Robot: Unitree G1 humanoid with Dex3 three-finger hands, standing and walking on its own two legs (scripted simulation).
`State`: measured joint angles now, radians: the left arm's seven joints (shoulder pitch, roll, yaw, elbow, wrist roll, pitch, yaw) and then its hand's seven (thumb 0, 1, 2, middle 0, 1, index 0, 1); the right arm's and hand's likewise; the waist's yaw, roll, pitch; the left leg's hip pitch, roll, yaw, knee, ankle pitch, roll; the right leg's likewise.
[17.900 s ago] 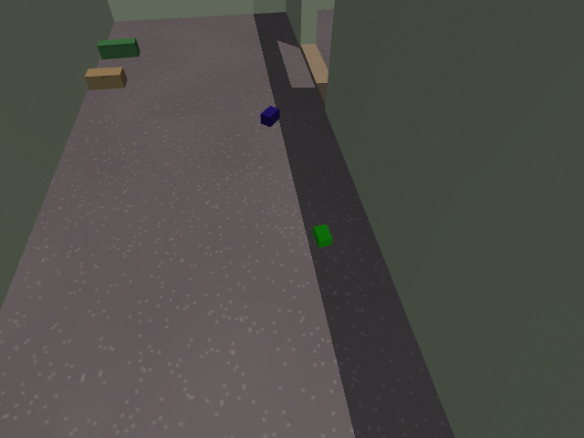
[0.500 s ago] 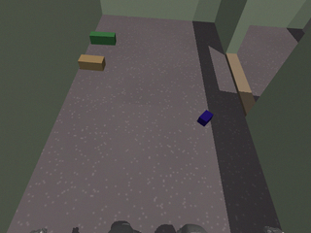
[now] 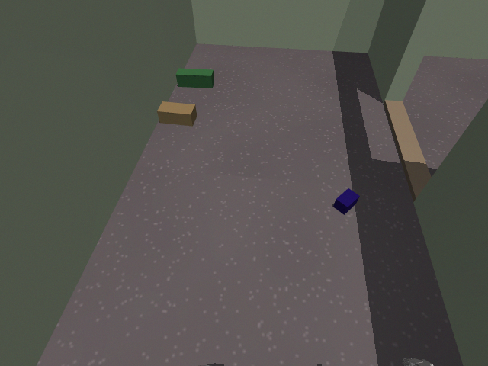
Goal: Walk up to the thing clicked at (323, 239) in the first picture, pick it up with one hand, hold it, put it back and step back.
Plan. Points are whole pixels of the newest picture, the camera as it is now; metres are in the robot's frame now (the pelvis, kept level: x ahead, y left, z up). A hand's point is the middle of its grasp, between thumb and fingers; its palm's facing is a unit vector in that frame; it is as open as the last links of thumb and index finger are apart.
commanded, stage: walk up
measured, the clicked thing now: out of the picture +0.02 -0.49 -0.73
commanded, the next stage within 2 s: stand in 0.36 s
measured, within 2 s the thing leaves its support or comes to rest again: neither
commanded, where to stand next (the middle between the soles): +0.07 -0.02 m, yaw -2 degrees
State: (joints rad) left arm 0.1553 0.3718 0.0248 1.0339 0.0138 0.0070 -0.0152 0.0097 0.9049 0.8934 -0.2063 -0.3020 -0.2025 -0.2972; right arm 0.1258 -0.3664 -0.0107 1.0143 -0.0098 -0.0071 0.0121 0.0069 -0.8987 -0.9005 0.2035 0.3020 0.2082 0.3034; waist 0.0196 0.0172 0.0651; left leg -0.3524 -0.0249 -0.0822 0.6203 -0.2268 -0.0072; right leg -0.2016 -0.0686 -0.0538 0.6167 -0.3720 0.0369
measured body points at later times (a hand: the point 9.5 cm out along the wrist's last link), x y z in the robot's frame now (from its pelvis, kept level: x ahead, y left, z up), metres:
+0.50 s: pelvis +0.02 -0.01 +0.02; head +0.04 +0.00 +0.47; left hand +0.09 +0.30 -0.12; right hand +0.13 -0.31 -0.11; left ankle +0.07 +0.12 -0.72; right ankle -0.02 -0.15 -0.72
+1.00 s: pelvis +0.04 -0.02 +0.02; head +0.06 -0.03 +0.47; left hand +0.13 +0.28 -0.11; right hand +0.14 -0.32 -0.11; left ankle +0.07 +0.12 -0.72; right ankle -0.02 -0.15 -0.72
